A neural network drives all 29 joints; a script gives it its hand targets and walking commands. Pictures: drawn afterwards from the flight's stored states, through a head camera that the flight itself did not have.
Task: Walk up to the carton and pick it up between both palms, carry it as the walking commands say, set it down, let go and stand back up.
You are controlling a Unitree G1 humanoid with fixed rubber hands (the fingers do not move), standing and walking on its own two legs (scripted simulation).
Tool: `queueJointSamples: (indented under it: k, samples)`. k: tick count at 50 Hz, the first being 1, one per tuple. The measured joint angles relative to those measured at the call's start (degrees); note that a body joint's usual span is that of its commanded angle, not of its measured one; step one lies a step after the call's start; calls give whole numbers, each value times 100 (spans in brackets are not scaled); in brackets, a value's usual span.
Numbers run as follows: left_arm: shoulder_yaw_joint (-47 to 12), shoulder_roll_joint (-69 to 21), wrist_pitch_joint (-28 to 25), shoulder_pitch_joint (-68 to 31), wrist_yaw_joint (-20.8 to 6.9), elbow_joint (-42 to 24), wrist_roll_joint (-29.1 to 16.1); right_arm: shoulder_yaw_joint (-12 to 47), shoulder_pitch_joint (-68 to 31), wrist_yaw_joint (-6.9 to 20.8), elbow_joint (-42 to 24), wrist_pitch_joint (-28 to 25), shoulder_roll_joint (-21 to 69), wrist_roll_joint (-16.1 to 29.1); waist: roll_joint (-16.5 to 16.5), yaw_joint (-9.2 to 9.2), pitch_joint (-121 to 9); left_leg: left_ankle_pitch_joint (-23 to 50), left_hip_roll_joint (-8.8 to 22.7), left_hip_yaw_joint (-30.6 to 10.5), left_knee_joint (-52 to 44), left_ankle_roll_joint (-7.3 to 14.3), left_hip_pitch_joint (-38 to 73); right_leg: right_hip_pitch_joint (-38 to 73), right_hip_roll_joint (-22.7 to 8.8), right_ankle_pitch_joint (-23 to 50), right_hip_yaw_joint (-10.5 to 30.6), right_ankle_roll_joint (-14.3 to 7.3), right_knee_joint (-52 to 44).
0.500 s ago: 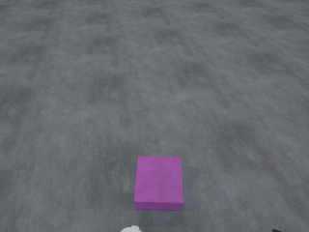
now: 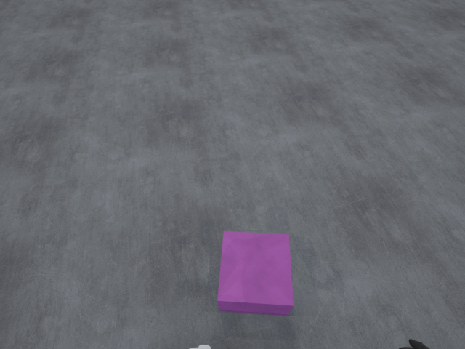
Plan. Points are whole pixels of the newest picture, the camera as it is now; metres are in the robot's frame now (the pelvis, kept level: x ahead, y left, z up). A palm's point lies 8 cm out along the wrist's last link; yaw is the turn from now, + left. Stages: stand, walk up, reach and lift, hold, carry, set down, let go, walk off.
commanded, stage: walk up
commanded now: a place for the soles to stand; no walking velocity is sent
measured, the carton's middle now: (254, 272) +0.50 -0.06 -0.67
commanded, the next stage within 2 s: reach and lift in 0.82 s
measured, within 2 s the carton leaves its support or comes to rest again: neither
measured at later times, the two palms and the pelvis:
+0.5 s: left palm out of the picture +0.04 +0.32 -0.10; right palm out of the picture +0.11 -0.32 -0.09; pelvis -0.02 +0.00 +0.00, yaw +0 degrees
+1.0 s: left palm out of the picture +0.12 +0.30 -0.07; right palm out of the picture +0.13 -0.32 -0.08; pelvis -0.03 -0.01 +0.00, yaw +0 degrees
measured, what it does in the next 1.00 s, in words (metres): stands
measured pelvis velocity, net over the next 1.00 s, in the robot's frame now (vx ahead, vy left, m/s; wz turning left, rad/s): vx -0.03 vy -0.01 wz -0.01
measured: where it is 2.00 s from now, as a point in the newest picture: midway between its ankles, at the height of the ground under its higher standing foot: outside the picture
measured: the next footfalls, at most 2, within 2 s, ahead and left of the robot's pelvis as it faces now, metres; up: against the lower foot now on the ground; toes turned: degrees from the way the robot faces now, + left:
none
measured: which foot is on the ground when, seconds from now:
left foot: down 0.00-1.00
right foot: down 0.00-1.00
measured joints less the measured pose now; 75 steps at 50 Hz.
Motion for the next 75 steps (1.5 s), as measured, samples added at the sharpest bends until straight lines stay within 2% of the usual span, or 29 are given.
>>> queueJointSamples:
  k: [6, 42, 44, 48, 51, 56, 63, 69, 75]
  samples:
    - [-83, 0, 4, -2, -31, 42, -2, 0, -199, 0, 3, 38, 0, 0, -72, 0, -1, 31, 9, -1, -3, -28, 0, 0, 1, 7, 2, 86, 0]
    - [-123, 0, 53, -5, -99, 208, 27, 0, -260, 0, 217, 66, 0, 0, -121, 0, -142, 305, 13, -1, -282, -73, 72, 0, 0, 209, 2, 26, -132]
    - [-55, -19, 365, -18, -101, -124, 73, -7, -286, 52, 76, 254, 0, 0, -117, 22, -95, 309, 33, -2, -278, -101, 72, -2, 18, 215, 3, 31, -132]
    - [268, -51, 959, -167, -239, -1732, 103, -9, -543, 182, -355, 680, 56, 0, -195, 61, 197, 310, 73, -1, -272, -194, 70, -8, 55, 223, 6, -23, -132]
    - [418, -52, 1102, -530, -373, -2224, 131, -75, -700, 183, -527, 811, 113, 0, -287, 57, 347, 335, 73, 4, -271, -213, 71, -8, 56, 232, 12, -35, -132]
    - [531, -79, 1242, -956, -409, -2054, 145, -104, -963, 225, -538, 870, 162, 0, -437, 13, 570, 234, 89, 51, -212, -155, 63, -13, 69, 217, 62, 49, -131]
    - [389, -426, 1175, -985, -172, -1865, -92, -140, -1348, 409, -542, 698, 162, 0, -185, 15, 650, -79, 223, 52, 209, -140, -389, -359, 208, 89, 72, 112, 5]
    - [381, -554, 976, -1116, -9, -2056, -264, -149, -1805, 405, -541, 485, 164, 0, -52, 14, 549, -186, 224, 51, 612, -162, -1236, -1234, 214, -67, 86, 99, 474]
    - [468, -553, 919, -1616, 1, -2078, -533, -167, -2193, 225, -546, 493, 166, -1, 19, 13, 265, -138, 224, 51, 824, -192, -1956, -2006, 221, -85, 102, 74, 798]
